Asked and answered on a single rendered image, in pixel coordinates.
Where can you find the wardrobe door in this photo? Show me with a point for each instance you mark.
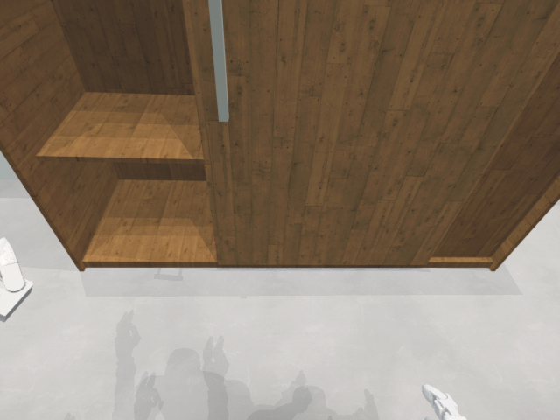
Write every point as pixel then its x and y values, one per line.
pixel 358 129
pixel 522 170

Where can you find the robot left hand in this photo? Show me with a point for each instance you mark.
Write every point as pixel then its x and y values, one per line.
pixel 14 289

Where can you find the robot right hand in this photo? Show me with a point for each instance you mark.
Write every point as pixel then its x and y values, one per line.
pixel 445 407

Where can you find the handle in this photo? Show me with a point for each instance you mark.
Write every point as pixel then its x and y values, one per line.
pixel 219 60

